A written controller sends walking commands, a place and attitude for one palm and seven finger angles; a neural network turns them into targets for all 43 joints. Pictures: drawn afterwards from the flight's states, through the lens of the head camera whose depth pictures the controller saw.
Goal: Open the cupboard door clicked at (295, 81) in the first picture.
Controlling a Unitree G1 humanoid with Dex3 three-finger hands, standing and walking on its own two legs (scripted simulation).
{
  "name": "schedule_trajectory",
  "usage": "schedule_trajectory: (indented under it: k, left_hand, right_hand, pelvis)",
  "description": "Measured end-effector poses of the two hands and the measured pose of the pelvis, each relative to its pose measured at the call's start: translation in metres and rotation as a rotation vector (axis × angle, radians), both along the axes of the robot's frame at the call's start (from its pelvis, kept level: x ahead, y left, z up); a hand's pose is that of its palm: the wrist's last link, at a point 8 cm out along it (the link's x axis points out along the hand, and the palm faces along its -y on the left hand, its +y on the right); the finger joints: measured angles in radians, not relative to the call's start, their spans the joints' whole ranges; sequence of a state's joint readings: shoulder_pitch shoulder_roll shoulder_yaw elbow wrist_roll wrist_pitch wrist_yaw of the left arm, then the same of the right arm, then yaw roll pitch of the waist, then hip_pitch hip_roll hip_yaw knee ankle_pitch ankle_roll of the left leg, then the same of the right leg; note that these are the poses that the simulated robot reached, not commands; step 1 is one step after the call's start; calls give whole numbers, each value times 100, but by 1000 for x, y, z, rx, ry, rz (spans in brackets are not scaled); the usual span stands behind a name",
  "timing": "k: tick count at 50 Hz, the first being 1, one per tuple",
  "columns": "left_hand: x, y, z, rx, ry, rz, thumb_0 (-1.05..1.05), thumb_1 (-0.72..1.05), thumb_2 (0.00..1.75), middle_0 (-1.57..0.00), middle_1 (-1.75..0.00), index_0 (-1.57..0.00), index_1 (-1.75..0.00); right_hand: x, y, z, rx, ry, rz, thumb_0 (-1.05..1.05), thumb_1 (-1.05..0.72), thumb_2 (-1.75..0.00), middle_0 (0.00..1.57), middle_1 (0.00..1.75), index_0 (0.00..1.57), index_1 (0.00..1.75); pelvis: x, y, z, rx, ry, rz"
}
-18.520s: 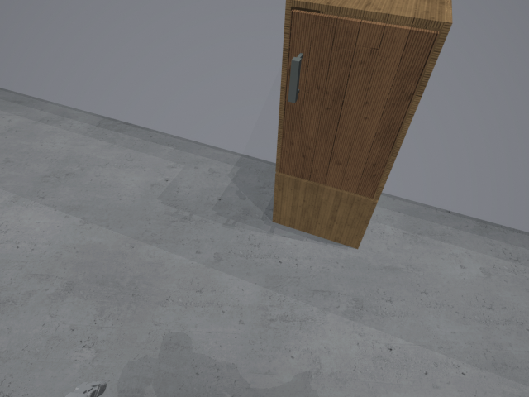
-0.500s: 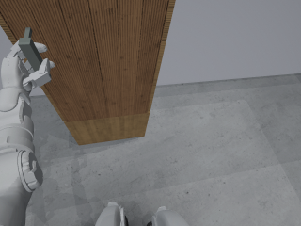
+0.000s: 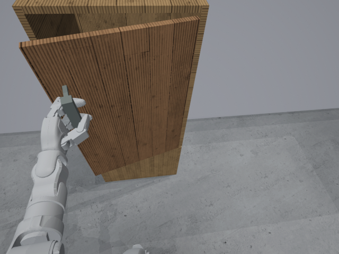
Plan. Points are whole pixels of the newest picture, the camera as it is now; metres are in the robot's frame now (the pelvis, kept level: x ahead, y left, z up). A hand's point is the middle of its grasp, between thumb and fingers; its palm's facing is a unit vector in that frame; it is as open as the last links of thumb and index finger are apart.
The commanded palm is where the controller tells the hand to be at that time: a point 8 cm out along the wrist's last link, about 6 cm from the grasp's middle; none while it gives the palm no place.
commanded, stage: pull the door open along its arc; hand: left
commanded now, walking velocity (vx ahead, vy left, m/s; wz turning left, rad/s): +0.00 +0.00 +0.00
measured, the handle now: (74, 112) +0.44 +0.24 +0.07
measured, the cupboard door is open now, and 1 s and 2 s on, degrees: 15 48 50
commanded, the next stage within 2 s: open thumb and fingers to let go in 0.58 s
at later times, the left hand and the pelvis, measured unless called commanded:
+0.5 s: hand (122, 163) +0.30 +0.11 +0.07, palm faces +0.53 -0.85 +0.02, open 6.2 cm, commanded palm +0.24 +0.13 +0.06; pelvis -0.01 -0.04 +0.00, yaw +4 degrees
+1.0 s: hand (144, 178) +0.27 +0.06 +0.06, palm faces +0.52 -0.85 -0.01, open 8.4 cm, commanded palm +0.22 +0.10 +0.06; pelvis +0.00 -0.08 +0.00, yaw +6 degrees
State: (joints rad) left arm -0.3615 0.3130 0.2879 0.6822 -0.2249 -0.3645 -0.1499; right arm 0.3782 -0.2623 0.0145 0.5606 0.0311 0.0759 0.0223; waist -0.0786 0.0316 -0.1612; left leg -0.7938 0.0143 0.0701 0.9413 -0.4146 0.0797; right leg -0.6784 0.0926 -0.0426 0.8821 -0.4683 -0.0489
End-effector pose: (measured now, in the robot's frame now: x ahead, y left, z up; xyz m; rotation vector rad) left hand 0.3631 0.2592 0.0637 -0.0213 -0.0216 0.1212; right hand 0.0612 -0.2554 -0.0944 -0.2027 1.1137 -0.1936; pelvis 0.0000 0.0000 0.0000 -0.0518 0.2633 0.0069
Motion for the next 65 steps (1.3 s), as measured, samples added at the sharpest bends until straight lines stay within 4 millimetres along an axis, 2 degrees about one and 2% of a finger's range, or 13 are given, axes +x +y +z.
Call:
schedule_trajectory:
  k: [7,13,17,22,29,35,41,45,50,59,65]
  left_hand:
    - [-40,-35,-2,-50,-27,202,1,66,76,-33,-134,-34,-127]
    - [-64,-63,-1,-39,-23,348,0,66,79,-33,-134,-34,-127]
    - [-77,-80,1,-29,-7,407,0,67,79,-32,-134,-33,-129]
    - [-96,-104,3,-18,20,446,0,68,79,-31,-133,-33,-131]
    - [-123,-140,5,-8,51,414,0,68,76,-29,-132,-32,-132]
    - [-140,-168,5,0,63,371,-1,67,75,-29,-132,-34,-133]
    - [-134,-169,1,31,58,405,-1,63,77,-34,-133,-36,-133]
    - [-132,-167,2,24,67,418,0,54,74,-35,-131,-38,-132]
    - [-137,-167,2,10,81,430,1,30,64,-35,-128,-37,-129]
    - [-138,-165,-2,18,75,426,1,-23,42,-31,-122,-33,-122]
    - [-140,-164,0,7,68,416,0,-41,34,-28,-108,-30,-109]
  right_hand:
    - [59,12,3,36,-160,132,1,-91,-90,20,30,20,30]
    - [91,23,4,65,-228,223,1,-91,-90,20,30,20,30]
    - [99,25,6,81,-244,250,1,-91,-90,20,30,21,30]
    - [99,20,7,93,-244,255,1,-91,-90,20,30,21,30]
    - [97,4,8,88,-250,242,2,-91,-90,20,30,21,30]
    - [103,-7,11,77,-285,239,2,-91,-90,20,30,20,30]
    - [113,-14,7,70,-296,252,2,-91,-90,20,30,20,30]
    - [119,-15,7,86,-300,252,2,-91,-90,20,30,20,30]
    - [122,-19,8,99,-301,252,2,-91,-90,20,30,20,30]
    - [122,-32,3,79,-278,243,2,-91,-90,20,30,20,30]
    - [116,-37,2,75,-266,223,2,-91,-90,20,30,20,30]
  pelvis:
    - [-6,-4,-2,16,-24,15]
    - [-12,-14,-5,27,-42,40]
    - [-13,-22,-4,32,-57,53]
    - [-11,-32,-2,40,-76,62]
    - [-7,-44,2,54,-99,70]
    - [-5,-55,3,68,-109,74]
    - [-7,-67,-1,76,-99,85]
    - [-4,-73,0,83,-95,85]
    - [1,-78,2,91,-97,84]
    - [1,-83,0,95,-89,86]
    - [2,-82,1,96,-88,81]
